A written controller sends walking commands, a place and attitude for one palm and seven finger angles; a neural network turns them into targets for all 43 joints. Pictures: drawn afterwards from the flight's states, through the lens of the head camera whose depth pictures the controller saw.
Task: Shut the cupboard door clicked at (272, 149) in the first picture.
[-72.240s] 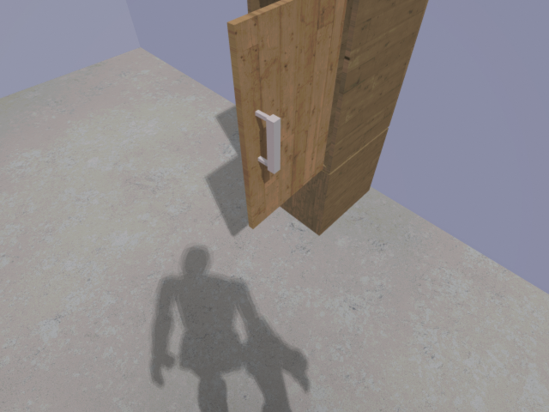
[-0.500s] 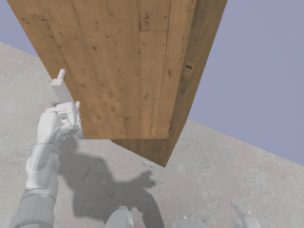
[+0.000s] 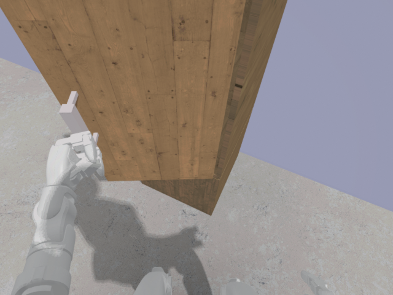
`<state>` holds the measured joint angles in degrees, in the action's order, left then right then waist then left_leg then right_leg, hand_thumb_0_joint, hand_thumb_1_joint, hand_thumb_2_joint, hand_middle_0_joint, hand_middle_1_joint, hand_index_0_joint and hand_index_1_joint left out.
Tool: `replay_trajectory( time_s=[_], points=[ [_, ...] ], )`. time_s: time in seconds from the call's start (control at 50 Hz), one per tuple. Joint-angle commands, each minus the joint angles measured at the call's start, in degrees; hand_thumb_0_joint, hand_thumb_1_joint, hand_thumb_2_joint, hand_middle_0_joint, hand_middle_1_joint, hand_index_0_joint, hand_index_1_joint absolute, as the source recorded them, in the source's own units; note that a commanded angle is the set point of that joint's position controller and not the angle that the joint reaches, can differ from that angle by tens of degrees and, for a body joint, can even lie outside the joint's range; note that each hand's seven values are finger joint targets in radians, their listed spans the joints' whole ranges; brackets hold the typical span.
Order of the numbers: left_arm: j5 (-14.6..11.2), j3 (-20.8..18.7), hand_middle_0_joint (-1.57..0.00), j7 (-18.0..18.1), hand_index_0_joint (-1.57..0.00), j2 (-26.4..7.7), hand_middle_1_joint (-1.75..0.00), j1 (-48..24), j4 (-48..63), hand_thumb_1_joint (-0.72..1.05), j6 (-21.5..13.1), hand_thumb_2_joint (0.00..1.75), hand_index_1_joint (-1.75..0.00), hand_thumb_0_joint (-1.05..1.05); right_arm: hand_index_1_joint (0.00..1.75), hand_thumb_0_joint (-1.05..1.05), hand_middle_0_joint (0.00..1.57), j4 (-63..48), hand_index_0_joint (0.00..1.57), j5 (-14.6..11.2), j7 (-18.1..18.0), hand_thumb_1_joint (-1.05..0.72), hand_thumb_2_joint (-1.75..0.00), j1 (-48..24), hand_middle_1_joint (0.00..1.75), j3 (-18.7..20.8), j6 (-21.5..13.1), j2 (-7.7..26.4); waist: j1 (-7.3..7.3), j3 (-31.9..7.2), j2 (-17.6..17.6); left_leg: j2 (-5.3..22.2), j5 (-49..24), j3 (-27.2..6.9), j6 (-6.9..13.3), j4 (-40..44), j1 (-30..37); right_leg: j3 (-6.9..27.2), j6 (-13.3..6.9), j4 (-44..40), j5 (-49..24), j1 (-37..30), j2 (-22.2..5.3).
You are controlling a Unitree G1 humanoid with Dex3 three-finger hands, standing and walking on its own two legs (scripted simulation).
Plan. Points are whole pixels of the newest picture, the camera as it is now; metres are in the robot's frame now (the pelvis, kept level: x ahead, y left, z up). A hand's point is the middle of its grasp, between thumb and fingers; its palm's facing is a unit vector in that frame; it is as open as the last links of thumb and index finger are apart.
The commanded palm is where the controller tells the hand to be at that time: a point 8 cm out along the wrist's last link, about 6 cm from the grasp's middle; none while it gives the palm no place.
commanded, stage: push the door shut along its arc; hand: left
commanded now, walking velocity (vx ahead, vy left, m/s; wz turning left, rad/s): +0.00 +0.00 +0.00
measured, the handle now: (83, 125) +0.45 +0.26 +0.05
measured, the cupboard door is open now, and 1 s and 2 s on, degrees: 28 14 0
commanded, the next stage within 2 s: pull the fist back off the door in 1.98 s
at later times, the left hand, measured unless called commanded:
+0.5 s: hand (98, 142) +0.40 +0.22 +0.06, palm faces -0.03 -1.00 -0.03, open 3.1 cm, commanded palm +0.40 +0.25 +0.06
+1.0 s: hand (124, 116) +0.48 +0.18 +0.06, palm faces -0.21 -0.98 -0.02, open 3.1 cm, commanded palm +0.48 +0.23 +0.06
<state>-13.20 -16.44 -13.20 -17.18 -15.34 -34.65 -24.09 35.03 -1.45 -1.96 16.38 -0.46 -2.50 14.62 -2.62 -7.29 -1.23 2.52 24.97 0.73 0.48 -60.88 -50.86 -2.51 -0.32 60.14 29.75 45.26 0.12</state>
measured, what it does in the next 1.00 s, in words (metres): stands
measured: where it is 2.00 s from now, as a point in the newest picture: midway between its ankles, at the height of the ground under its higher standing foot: outside the picture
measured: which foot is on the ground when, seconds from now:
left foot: down 0.00-1.00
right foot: down 0.00-1.00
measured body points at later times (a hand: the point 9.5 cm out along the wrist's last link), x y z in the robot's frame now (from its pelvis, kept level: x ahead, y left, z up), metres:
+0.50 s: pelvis -0.01 +0.00 -0.01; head +0.07 +0.01 +0.43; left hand +0.40 +0.27 +0.07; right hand +0.09 -0.27 -0.12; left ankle +0.04 +0.11 -0.66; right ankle +0.00 -0.12 -0.66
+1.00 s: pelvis -0.02 +0.01 -0.03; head +0.11 +0.03 +0.41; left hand +0.48 +0.23 +0.06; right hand +0.02 -0.27 -0.13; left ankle +0.04 +0.11 -0.66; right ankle +0.00 -0.12 -0.66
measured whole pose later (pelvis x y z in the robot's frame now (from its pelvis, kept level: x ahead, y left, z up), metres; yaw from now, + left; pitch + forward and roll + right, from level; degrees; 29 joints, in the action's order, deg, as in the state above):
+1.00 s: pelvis -0.02 +0.01 -0.03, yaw -1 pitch +22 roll -4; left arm -7.9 -18.5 -25.1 -29.6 -50.5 -64.5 -20.6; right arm 37.9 -1.3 -1.6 19.6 -1.6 -2.0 15.7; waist -9.2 -7.4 -1.9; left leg 3.3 25.4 -0.5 1.0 -67.7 -64.2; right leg -3.4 -0.1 65.6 29.7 57.7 1.0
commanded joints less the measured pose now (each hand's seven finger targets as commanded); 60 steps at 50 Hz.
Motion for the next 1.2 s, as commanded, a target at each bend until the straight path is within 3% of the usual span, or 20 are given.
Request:
replay_trajectory(
  time_s=[0.0, 0.1, 0.16, 0.22, 0.3, 0.32, 0.4, 0.46, 0.48, 0.56, 0.6, 0.64, 0.78, 0.86, 0.94, 0.98, 1.02, 1.06, 1.14, 1.18],
  points=[
    [-1.62, -2.58, -1.30, -1.04, -1.30, -11.26, -1.50, -15.87, 11.43, 0.90, -3.95, 0.90, -1.50, 0.00, 0.30, 0.00, 0.20, -7.19, 0.20, -0.17, -0.84, -0.90, -0.90, 0.35, 0.30, 3.24, -2.47, 8.51, 0.52, -18.45, -2.93, -1.75, -11.85, -1.81, 0.70, 8.08, 16.27, 1.41, -1.02, -8.87, -16.82, -5.17, 1.69],
    [-1.23, -2.86, -1.30, -2.96, -1.30, -13.76, -1.50, -23.60, 8.14, 0.90, -3.77, 0.90, -1.50, 0.00, 0.30, 0.00, 0.20, -6.03, 0.20, -0.21, -1.39, -0.90, -0.90, 0.72, 0.30, 3.02, -2.36, 8.94, -1.34, -17.52, -2.05, -1.65, -10.02, -2.11, 1.01, 6.77, 15.26, 2.07, -0.81, -8.96, -15.26, -3.17, 1.63],
    [-1.52, -4.24, -1.30, -4.81, -1.30, -16.25, -1.50, -26.93, 4.95, 0.90, -3.75, 0.90, -1.50, 0.00, 0.30, 0.00, 0.20, -5.74, 0.20, -0.35, -1.69, -0.90, -0.90, 0.89, 0.30, 2.78, -2.30, 9.17, -1.23, -17.82, -2.11, -1.61, -9.86, -2.26, 0.99, 6.29, 14.27, 2.34, -1.02, -8.67, -14.94, -3.42, 1.52],
    [-1.19, -2.41, -1.30, -6.44, -1.30, -15.30, -1.50, -31.35, 1.85, 0.90, -3.36, 0.90, -1.50, 0.00, 0.30, 0.00, 0.20, -5.32, 0.20, -0.44, -1.76, -0.90, -0.90, 1.55, 0.30, 2.81, -2.30, 9.32, -2.05, -18.34, -2.92, -1.46, -9.59, -2.94, 0.92, 5.98, 15.64, 2.02, -1.18, -8.40, -14.02, -0.84, 1.58],
    [-1.18, -3.00, -1.30, -7.74, -1.30, -16.40, -1.50, -32.86, -0.33, 0.90, -2.83, 0.90, -1.50, 0.00, 0.30, 0.00, 0.20, -5.34, 0.20, -0.46, -1.44, -0.90, -0.90, 2.52, 0.30, 3.00, -2.01, 9.60, -1.63, -20.75, -3.53, -1.42, -12.00, -3.08, 0.92, 5.27, 16.54, 1.97, -1.33, -7.66, -16.04, -0.84, 1.56],
    [-1.08, -1.46, -1.30, -8.15, -1.30, -15.11, -1.50, -34.02, -0.73, 0.90, -2.64, 0.90, -1.50, 0.00, 0.30, 0.00, 0.20, -5.37, 0.20, -0.55, -1.33, -0.90, -0.90, 2.58, 0.30, 2.91, -1.94, 9.48, -2.30, -20.35, -3.45, -1.52, -11.20, -2.91, 1.01, 5.19, 16.26, 1.92, -1.20, -7.88, -15.34, -0.32, 1.56],
    [-0.49, -1.02, -1.30, -9.18, -1.30, -16.72, -1.50, -43.05, -5.11, 0.90, -2.92, 0.90, -1.50, 0.00, 0.30, 0.00, 0.20, -3.75, 0.20, -0.65, -1.72, -0.90, -0.90, 3.56, 0.30, 2.80, -1.76, 9.99, -4.41, -18.28, -1.76, -1.30, -8.10, -3.53, 1.40, 4.27, 13.84, 2.23, -1.07, -8.05, -12.01, 2.66, 1.55],
    [0.02, -0.78, -1.30, -10.36, -1.30, -17.66, -1.50, -45.71, -8.17, 0.90, -2.84, 0.90, -1.50, 0.00, 0.30, 0.00, 0.20, -2.89, 0.20, -0.70, -1.81, -0.90, -0.90, 4.19, 0.30, 2.86, -1.66, 10.37, -4.61, -19.63, -3.55, -1.20, -7.63, -4.00, 1.34, 3.78, 14.42, 2.10, -1.38, -7.58, -10.70, 4.68, 1.60],
    [0.11, 0.85, -1.30, -10.73, -1.30, -16.46, -1.50, -48.42, -7.96, 0.90, -2.84, 0.90, -1.50, 0.00, 0.30, 0.00, 0.20, -2.62, 0.20, -0.65, -1.77, -0.90, -0.90, 4.37, 0.30, 2.80, -1.71, 10.30, -5.38, -19.95, -4.27, -1.24, -7.11, -4.23, 1.42, 3.55, 14.87, 2.00, -1.34, -7.44, -10.06, 5.84, 1.57],
    [0.31, 0.02, -1.30, -11.98, -1.30, -18.40, -1.50, -51.64, -10.25, 0.90, -2.68, 0.90, -1.50, 0.00, 0.30, 0.00, 0.20, -1.73, 0.20, -0.64, -1.84, -0.90, -0.90, 5.51, 0.30, 2.99, -1.93, 10.91, -5.60, -23.25, -4.91, -1.04, -7.63, -4.79, 1.45, 2.81, 15.72, 1.88, -1.57, -6.65, -9.65, 7.05, 1.70],
    [0.52, 1.64, -1.30, -12.52, -1.30, -16.97, -1.50, -53.36, -11.71, 0.90, -2.09, 0.90, -1.50, 0.00, 0.30, 0.00, 0.20, -1.36, 0.20, -0.62, -1.68, -0.90, -0.90, 6.06, 0.30, 2.95, -1.83, 10.98, -6.33, -22.08, -5.44, -0.93, -7.18, -5.29, 1.32, 3.02, 16.50, 1.30, -1.62, -6.61, -8.98, 9.43, 1.81],
    [0.95, 0.98, -1.30, -12.32, -1.30, -18.27, -1.50, -55.63, -13.26, 0.90, -1.81, 0.90, -1.50, 0.00, 0.30, 0.00, 0.20, -1.03, 0.20, -0.43, -1.67, -0.90, -0.90, 6.80, 0.30, 2.96, -1.92, 11.30, -7.09, -21.73, -4.51, -0.91, -6.28, -5.69, 1.60, 2.57, 15.49, 1.13, -1.66, -6.26, -8.11, 10.69, 2.03],
    [3.25, 0.59, -1.30, -11.56, -1.30, -20.49, -1.50, -61.03, -16.38, 0.90, -1.07, 0.90, -1.50, 0.00, 0.30, 0.00, 0.20, -0.02, 0.20, -0.09, -1.21, -0.90, -0.90, 8.76, 0.30, 2.97, -1.82, 11.79, -7.88, -24.11, -7.97, -0.46, -7.27, -6.71, 1.17, 1.98, 17.50, 0.50, -1.88, -5.01, -7.94, 14.14, 2.15],
    [3.30, -3.06, -1.30, -11.64, -1.30, -24.63, -1.50, -62.16, -16.69, 0.90, -0.80, 0.90, -1.50, 0.00, 0.30, 0.00, 0.20, -0.62, 0.20, 0.07, -0.85, -0.90, -0.90, 9.94, 0.30, 2.89, -1.50, 12.20, -7.35, -27.87, -8.04, -0.28, -10.76, -6.69, 1.22, 1.40, 18.04, 0.51, -1.92, -4.39, -9.83, 12.60, 2.35],
    [3.71, -4.71, -1.30, -12.08, -1.30, -26.49, -1.50, -61.54, -17.56, 0.90, -0.60, 0.90, -1.50, 0.00, 0.30, 0.00, 0.20, -1.26, 0.20, 0.30, -0.38, -0.90, -0.90, 10.86, 0.30, 2.68, -0.93, 11.91, -7.06, -27.57, -8.25, -0.29, -13.47, -6.21, 1.30, 0.79, 17.42, 0.45, -1.99, -4.10, -11.68, 11.25, 2.68],
    [4.33, -6.75, -1.30, -12.07, -1.30, -29.27, -1.50, -60.13, -20.48, 0.90, 0.05, 0.90, -1.50, 0.00, 0.30, 0.00, 0.20, -1.51, 0.20, 0.28, -0.24, -0.90, -0.90, 11.07, 0.30, 2.54, -0.31, 12.13, -6.97, -26.23, -6.57, -0.10, -12.70, -5.92, 1.33, 0.46, 14.76, 0.57, -1.77, -4.16, -11.43, 10.52, 2.86],
    [4.94, -5.39, -1.30, -12.25, -1.30, -28.71, -1.50, -62.80, -21.54, 0.90, 0.68, 0.90, -1.50, 0.00, 0.30, 0.00, 0.20, -1.78, 0.20, 0.21, -0.06, -0.90, -0.90, 11.26, 0.30, 2.28, -0.02, 11.95, -8.27, -23.96, -5.72, -0.22, -11.28, -5.34, 1.67, -0.02, 11.65, 0.92, -1.42, -4.32, -11.16, 10.38, 2.92],
    [5.22, -7.68, -1.30, -12.38, -1.30, -31.43, -1.50, -62.75, -20.57, 0.90, -0.03, 0.90, -1.50, 0.00, 0.30, 0.00, 0.20, -2.16, 0.20, 0.28, -0.05, -0.90, -0.90, 11.92, 0.30, 2.51, 0.13, 12.36, -7.39, -27.21, -8.02, -0.01, -14.26, -5.60, 1.36, -0.30, 14.28, 0.88, -1.75, -3.45, -12.89, 10.68, 2.93],
    [5.24, -3.62, -1.30, -13.52, -1.30, -26.92, -1.50, -66.11, -21.15, 0.90, 0.39, 0.90, -1.50, 0.00, 0.30, 0.00, 0.20, -1.73, 0.20, 0.38, 0.12, -0.90, -0.90, 12.95, 0.30, 2.53, 0.53, 11.99, -9.77, -26.14, -7.42, 0.02, -16.47, -6.12, 1.64, -1.25, 15.65, 0.52, -1.57, -3.26, -14.33, 13.38, 3.20],
    [5.53, -3.03, -1.30, -13.72, -1.30, -26.99, -1.50, -67.70, -22.46, 0.90, 1.17, 0.90, -1.50, 0.00, 0.30, 0.00, 0.20, -0.99, 0.20, 0.37, 0.06, -0.90, -0.90, 13.11, 0.30, 2.59, 0.74, 12.37, -10.41, -25.78, -8.21, 0.18, -14.75, -6.33, 1.53, -1.57, 15.80, 0.41, -1.55, -3.60, -12.70, 15.41, 3.15]
  ],
)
